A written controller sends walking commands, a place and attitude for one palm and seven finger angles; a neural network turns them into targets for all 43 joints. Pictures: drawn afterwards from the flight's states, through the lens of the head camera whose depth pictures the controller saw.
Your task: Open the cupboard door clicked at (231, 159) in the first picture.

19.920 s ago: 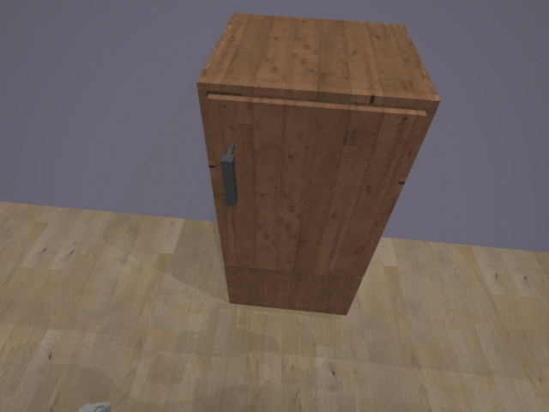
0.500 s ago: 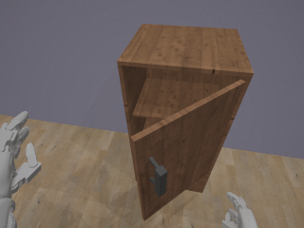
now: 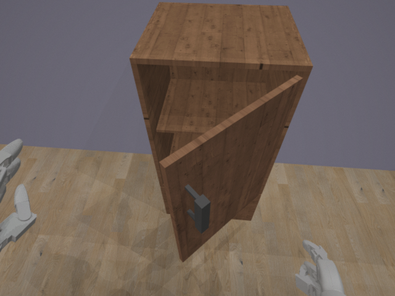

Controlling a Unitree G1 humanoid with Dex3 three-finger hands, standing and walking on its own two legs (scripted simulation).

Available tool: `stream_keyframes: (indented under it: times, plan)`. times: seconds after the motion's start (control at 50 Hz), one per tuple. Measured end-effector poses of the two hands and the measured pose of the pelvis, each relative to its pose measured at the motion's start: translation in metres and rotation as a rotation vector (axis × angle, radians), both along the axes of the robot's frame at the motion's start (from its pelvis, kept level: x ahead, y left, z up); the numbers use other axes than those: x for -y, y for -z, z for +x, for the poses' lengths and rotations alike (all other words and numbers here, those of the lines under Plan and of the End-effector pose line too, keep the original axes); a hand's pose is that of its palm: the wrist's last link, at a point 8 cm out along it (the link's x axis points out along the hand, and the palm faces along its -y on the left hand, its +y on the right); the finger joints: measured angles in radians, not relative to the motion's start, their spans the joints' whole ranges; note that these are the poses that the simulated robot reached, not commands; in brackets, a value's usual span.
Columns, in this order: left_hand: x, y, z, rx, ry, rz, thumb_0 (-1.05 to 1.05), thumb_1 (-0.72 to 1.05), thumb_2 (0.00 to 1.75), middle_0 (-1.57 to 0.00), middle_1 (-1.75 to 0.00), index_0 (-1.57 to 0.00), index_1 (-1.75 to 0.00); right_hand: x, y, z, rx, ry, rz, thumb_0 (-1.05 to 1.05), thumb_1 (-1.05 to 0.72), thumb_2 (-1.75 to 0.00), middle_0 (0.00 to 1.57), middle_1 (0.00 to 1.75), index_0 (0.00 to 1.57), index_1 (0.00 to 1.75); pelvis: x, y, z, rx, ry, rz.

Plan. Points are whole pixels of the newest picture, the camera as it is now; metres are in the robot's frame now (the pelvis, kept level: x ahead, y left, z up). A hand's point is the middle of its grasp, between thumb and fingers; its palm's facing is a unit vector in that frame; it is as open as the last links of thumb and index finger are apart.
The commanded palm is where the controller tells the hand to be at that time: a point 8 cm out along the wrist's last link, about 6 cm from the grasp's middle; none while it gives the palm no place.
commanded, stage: step back with the hand held close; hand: left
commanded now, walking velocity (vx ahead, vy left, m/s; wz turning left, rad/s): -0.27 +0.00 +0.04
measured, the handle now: (195, 208) +0.31 +0.03 -0.03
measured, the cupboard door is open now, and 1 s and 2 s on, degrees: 46 46 46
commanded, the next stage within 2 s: stop stepping back and stand still in 0.62 s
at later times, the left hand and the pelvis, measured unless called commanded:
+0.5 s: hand out of the picture +0.05 +0.28 +0.16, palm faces +0.55 -0.67 -0.50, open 7.4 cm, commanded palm -0.02 +0.32 +0.17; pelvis -0.11 +0.00 -0.03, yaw +9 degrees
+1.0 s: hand out of the picture -0.04 +0.22 +0.17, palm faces +0.42 -0.76 -0.50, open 7.4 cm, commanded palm -0.11 +0.27 +0.17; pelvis -0.24 -0.04 -0.02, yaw +2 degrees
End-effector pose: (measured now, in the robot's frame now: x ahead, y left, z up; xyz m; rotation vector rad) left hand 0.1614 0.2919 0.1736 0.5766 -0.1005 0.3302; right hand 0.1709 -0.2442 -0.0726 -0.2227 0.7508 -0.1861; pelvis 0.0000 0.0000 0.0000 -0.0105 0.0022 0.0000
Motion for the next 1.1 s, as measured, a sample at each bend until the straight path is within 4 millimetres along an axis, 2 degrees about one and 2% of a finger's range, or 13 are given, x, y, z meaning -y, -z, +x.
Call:
stream_keyframes:
  times: [0.14,0.28,0.36,0.48,0.56,0.66,0.76,0.82,0.92,0.96,1.02,1.1]
  plan:
    - [-0.015,-0.003,-0.033,0.058,-0.03,0.013,0.01,0.89,0.9,-0.22,-0.3,-0.22,-0.3,-0.01,-0.002,-0.029,0.012,0.0,-0.006,0.01,-0.9,-0.9,0.2,0.3,0.2,0.3,-0.006,0.003,-0.028,0.013,-0.003,-0.005]
    - [-0.021,0.006,-0.074,0.094,-0.059,0.004,0.01,0.89,0.9,-0.22,-0.3,-0.22,-0.3,-0.022,0.002,-0.061,0.035,-0.044,-0.011,0.01,-0.9,-0.9,0.21,0.3,0.2,0.3,-0.012,0.01,-0.061,0.027,-0.025,-0.019]
    - [-0.024,0.005,-0.098,0.134,-0.083,0.025,0.02,0.89,0.9,-0.22,-0.3,-0.22,-0.3,-0.028,0.007,-0.079,0.022,-0.083,-0.018,0.01,-0.9,-0.9,0.21,0.3,0.2,0.3,-0.01,0.013,-0.079,0.033,-0.072,-0.024]
    - [-0.021,-0.007,-0.149,0.219,-0.128,0.102,0.02,0.89,0.9,-0.22,-0.3,-0.22,-0.3,-0.032,0.021,-0.096,0.016,-0.164,-0.013,0.01,-0.9,-0.9,0.21,0.3,0.2,0.3,0.001,0.024,-0.105,0.055,-0.155,-0.01]
    - [-0.021,-0.007,-0.181,0.238,-0.166,0.087,0.01,0.89,0.9,-0.22,-0.3,-0.22,-0.3,-0.031,0.024,-0.106,0.011,-0.187,-0.013,0.01,-0.9,-0.9,0.21,0.3,0.2,0.3,-0.001,0.027,-0.123,0.048,-0.136,-0.003]
    - [-0.029,0.002,-0.194,0.284,-0.141,0.016,0.01,0.89,0.9,-0.22,-0.3,-0.22,-0.3,-0.034,0.02,-0.13,0.012,-0.168,-0.05,0.01,-0.9,-0.9,0.21,0.3,0.2,0.3,-0.01,0.028,-0.15,0.029,-0.115,-0.015]
    - [-0.037,-0.005,-0.198,0.301,-0.125,0.013,0.01,0.89,0.9,-0.22,-0.3,-0.22,-0.3,-0.043,0.011,-0.167,0.02,-0.142,-0.012,0.01,-0.9,-0.9,0.21,0.3,0.2,0.3,-0.004,0.018,-0.181,0.026,-0.115,-0.07]
    - [-0.028,-0.009,-0.208,0.283,-0.096,-0.001,0.02,0.89,0.9,-0.21,-0.3,-0.21,-0.3,-0.042,0.003,-0.19,0.018,-0.118,0.025,0.01,-0.9,-0.9,0.21,0.3,0.2,0.3,0.001,0.011,-0.193,-0.005,-0.079,-0.076]
    - [0.005,-0.016,-0.228,0.245,-0.021,-0.021,0.02,0.89,0.9,-0.21,-0.3,-0.21,-0.3,-0.031,-0.004,-0.224,0.015,-0.115,0.028,0.01,-0.9,-0.9,0.21,0.3,0.2,0.3,0.018,0.003,-0.213,-0.052,-0.066,-0.051]
    - [0.018,-0.018,-0.237,0.23,0.004,0.013,0.02,0.89,0.9,-0.21,-0.3,-0.21,-0.3,-0.022,0.0,-0.234,0.019,-0.124,0.031,0.01,-0.9,-0.9,0.21,0.3,0.2,0.3,0.027,0.006,-0.224,-0.067,-0.066,-0.019]
    - [0.037,-0.018,-0.251,0.209,0.045,0.086,0.01,0.89,0.9,-0.21,-0.3,-0.21,-0.3,-0.002,0.018,-0.249,0.011,-0.126,0.029,0.01,-0.9,-0.9,0.21,0.3,0.2,0.31,0.036,0.02,-0.245,-0.064,-0.024,0.011]
    - [0.038,-0.025,-0.263,0.208,0.028,0.099,0.01,0.89,0.9,-0.22,-0.3,-0.22,-0.3,0.023,0.024,-0.279,-0.051,-0.053,0.035,0.01,-0.9,-0.9,0.21,0.3,0.2,0.3,0.041,0.014,-0.244,-0.025,0.008,0.025]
